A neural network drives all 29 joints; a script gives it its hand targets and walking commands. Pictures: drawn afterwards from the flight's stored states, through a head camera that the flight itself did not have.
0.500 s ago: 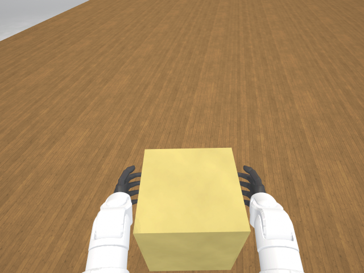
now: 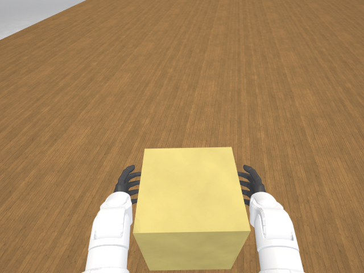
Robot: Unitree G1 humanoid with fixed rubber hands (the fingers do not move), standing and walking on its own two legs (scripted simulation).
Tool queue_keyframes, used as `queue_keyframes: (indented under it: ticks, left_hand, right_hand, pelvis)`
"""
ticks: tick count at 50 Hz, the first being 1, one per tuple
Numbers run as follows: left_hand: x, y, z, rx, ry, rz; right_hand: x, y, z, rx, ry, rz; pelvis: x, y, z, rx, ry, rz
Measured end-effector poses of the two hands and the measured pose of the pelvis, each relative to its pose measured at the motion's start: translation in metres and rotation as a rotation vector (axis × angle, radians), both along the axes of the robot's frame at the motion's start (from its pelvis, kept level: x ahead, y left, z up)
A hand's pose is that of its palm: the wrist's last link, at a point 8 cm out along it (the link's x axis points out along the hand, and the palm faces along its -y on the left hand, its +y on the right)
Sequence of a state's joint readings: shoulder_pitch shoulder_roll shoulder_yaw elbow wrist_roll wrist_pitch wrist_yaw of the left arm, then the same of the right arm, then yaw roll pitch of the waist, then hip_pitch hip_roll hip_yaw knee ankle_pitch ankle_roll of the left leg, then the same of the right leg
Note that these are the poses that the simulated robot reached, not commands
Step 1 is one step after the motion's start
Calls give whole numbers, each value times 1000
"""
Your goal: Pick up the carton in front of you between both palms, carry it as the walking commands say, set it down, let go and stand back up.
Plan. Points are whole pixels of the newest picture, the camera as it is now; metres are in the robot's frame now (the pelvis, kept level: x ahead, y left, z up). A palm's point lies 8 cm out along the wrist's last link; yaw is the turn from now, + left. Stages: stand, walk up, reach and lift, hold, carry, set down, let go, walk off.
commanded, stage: carry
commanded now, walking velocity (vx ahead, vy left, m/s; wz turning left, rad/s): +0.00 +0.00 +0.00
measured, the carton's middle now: (189, 210) +0.30 +0.00 -0.04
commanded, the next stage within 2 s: hold in 0.30 s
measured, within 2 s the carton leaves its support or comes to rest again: neither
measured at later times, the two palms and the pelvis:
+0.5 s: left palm (101, 217) +0.24 +0.19 +0.04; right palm (239, 197) +0.29 -0.11 +0.04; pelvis -0.01 -0.01 +0.01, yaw +9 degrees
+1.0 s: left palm (112, 210) +0.26 +0.17 +0.03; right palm (240, 183) +0.33 -0.12 +0.03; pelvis -0.02 -0.07 +0.00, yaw +13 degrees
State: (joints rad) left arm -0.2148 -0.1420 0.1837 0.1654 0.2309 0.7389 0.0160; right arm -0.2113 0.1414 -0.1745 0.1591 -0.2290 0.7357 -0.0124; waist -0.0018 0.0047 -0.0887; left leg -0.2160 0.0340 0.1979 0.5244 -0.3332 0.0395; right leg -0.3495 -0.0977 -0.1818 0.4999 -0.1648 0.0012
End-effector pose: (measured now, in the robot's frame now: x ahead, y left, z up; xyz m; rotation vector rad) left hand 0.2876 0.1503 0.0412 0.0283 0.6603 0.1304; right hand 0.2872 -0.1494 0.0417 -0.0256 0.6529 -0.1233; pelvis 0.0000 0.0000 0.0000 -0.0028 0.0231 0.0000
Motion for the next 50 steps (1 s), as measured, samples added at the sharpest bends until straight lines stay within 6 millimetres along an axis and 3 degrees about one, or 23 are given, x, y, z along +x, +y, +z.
queue_keyframes:
  ticks: [17, 26, 31, 41, 50]
  left_hand:
    - [-6, 6, -1, -2, 3, -1]
    - [-49, 39, -1, 2, 4, 164]
    - [-61, 42, 4, 1, -3, 230]
    - [-53, 16, 10, 4, 2, 225]
    - [-26, 19, -7, -20, 12, 239]
  right_hand:
    - [-6, 6, 0, -6, 3, 3]
    - [3, 43, 2, -23, 2, 187]
    - [9, 50, 6, -11, -5, 244]
    - [13, 23, 6, 22, 4, 220]
    - [43, 26, -8, 59, 20, 193]
  pelvis:
    - [-5, 5, 2, -10, -41, 24]
    - [-12, -8, 9, 13, -134, 168]
    - [-15, -20, 9, 15, -155, 206]
    - [-19, -46, 7, 23, -174, 220]
    - [-23, -66, -3, 17, -142, 225]
